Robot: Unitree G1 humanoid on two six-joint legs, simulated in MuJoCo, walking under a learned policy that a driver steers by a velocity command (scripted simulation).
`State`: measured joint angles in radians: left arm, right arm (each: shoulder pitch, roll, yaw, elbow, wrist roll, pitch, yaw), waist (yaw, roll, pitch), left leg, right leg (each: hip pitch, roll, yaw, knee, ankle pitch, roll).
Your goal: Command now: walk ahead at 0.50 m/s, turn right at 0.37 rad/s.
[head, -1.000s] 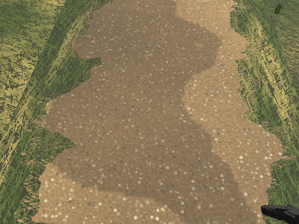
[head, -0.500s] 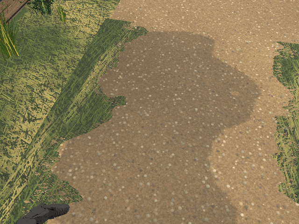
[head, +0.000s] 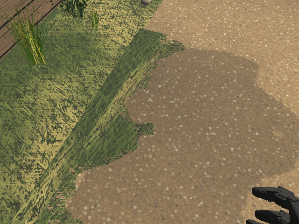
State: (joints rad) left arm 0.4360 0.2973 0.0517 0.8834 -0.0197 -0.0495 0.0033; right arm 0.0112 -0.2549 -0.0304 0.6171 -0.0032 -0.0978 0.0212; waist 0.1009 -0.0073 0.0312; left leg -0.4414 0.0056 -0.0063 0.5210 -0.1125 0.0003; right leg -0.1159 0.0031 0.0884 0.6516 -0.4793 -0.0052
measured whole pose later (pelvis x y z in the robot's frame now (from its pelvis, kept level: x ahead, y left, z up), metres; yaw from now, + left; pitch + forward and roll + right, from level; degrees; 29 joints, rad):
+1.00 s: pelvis +0.31 -0.03 +0.01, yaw -29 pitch +1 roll +0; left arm 0.16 0.28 0.05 0.65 0.01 0.04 0.01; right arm 0.18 -0.25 -0.03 0.77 -0.03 -0.02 -0.01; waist -0.01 -0.04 0.02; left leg -0.29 0.01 -0.03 0.52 -0.25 -0.01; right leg -0.37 0.08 0.11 0.67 -0.40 0.02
